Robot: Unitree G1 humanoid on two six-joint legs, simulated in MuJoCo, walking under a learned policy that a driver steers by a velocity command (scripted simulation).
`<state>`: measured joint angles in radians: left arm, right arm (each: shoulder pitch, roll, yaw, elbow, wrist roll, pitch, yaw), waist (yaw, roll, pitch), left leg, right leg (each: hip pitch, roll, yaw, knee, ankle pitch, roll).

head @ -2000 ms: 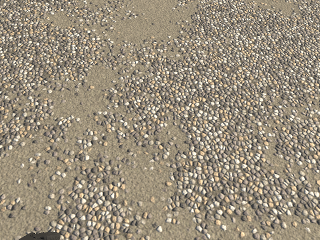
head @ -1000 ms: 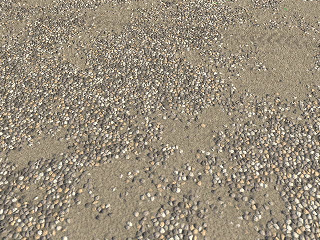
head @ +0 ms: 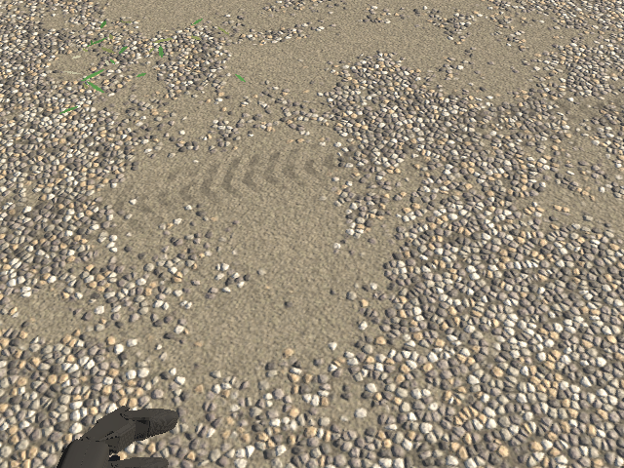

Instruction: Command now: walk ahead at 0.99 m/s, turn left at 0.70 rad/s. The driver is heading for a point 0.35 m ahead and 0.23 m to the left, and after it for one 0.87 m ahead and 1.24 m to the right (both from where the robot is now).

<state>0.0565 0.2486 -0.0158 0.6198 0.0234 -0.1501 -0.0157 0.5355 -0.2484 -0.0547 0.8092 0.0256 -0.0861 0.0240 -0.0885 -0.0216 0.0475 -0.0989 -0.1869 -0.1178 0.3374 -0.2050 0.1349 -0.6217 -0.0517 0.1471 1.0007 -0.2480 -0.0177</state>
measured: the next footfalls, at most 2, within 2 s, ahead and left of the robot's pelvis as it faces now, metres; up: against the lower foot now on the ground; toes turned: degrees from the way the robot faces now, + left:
right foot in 0.20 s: +0.42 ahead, -0.17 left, +0.00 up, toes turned +19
left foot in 0.64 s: +0.71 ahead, +0.27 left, +0.00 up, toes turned +26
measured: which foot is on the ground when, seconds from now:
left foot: down 0.00-0.20, up 0.22-0.62, down 0.64-1.00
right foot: up 0.00-0.18, down 0.20-0.64, up 0.66-1.00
